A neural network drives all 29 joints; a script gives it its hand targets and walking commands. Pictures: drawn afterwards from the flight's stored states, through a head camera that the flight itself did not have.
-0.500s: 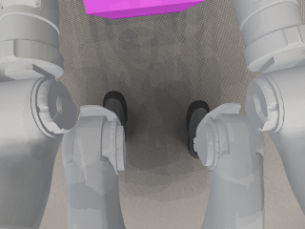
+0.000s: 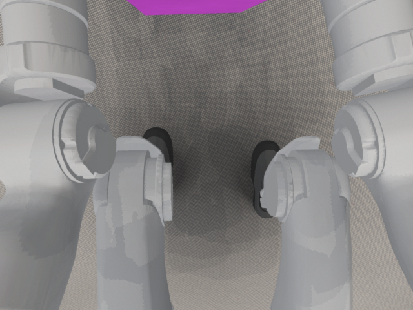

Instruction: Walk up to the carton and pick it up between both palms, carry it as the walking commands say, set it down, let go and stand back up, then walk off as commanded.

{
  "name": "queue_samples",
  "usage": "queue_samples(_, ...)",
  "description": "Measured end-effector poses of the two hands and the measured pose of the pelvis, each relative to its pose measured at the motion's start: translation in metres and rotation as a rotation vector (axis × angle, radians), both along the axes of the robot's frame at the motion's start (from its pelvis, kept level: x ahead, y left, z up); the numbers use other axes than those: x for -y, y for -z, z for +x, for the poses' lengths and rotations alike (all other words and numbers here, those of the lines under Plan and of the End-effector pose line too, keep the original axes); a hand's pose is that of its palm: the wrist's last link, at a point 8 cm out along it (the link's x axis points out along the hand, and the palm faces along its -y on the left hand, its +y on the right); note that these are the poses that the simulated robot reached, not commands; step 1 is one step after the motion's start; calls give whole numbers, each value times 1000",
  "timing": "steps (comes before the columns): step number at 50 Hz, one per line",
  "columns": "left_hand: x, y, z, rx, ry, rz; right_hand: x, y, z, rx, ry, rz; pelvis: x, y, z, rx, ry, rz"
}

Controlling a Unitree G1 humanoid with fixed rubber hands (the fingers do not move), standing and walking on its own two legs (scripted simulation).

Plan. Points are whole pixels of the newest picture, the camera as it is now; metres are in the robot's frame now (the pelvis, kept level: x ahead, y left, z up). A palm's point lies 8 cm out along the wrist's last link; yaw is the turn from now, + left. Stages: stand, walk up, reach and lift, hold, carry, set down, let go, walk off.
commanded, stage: reach and lift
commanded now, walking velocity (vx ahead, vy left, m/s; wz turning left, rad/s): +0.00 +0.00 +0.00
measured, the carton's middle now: out of the picture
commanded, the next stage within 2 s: none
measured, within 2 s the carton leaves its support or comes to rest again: neither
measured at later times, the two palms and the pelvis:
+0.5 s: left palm out of the picture +0.57 +0.19 -0.10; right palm out of the picture +0.59 -0.08 -0.10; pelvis -0.01 +0.00 +0.01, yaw +0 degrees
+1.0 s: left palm out of the picture +0.54 +0.19 -0.03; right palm out of the picture +0.57 -0.07 -0.03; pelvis -0.03 +0.00 +0.05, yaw +0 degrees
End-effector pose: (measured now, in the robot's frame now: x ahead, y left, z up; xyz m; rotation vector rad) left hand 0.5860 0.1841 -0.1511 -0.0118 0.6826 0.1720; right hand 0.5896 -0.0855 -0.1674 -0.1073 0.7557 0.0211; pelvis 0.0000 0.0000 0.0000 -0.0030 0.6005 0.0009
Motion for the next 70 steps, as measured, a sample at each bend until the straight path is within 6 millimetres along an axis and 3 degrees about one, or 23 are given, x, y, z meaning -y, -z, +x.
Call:
queue_samples(11,-6,-7,-11,-14,-15,-10,-5,-15,-1,-15,-23,-16,0,-2,-2,27,-1,-1)
queue_samples(21,-3,-46,-9,30,-32,3,-5,-52,1,18,-23,-21,-1,-7,-7,83,-2,-2)
queue_samples(30,-1,-60,-27,13,-75,28,-6,-80,-3,9,-25,-26,-2,-22,-11,109,-3,-7)
queue_samples(46,-7,-110,-43,42,-101,21,-14,-132,-16,39,-24,-24,-5,-45,-23,167,-9,-15)
queue_samples(70,-1,-178,-67,52,-114,10,-8,-190,-45,38,-19,-11,-2,-85,-34,250,-18,-10)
